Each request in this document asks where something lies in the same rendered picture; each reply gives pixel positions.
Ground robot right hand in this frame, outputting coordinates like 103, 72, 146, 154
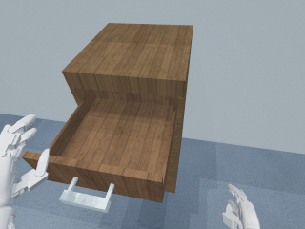
222, 184, 260, 229

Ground robot left hand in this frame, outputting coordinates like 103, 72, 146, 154
0, 114, 50, 207

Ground cabinet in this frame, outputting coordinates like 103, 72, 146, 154
62, 23, 193, 193

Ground handle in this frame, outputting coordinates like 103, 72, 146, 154
59, 177, 115, 213

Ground drawer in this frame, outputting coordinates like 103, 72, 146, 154
22, 89, 178, 203

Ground robot left forearm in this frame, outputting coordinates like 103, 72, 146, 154
0, 206, 17, 229

